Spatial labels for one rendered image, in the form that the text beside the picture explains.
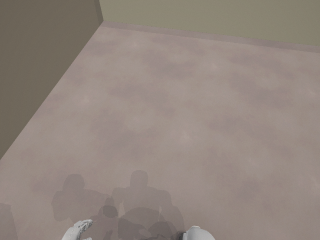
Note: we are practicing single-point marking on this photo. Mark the robot left hand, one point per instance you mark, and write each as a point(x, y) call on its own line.
point(74, 233)

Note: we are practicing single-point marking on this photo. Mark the right robot thigh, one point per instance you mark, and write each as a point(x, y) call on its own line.
point(197, 234)

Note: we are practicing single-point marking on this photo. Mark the robot right shin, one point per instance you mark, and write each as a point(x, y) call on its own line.
point(197, 227)

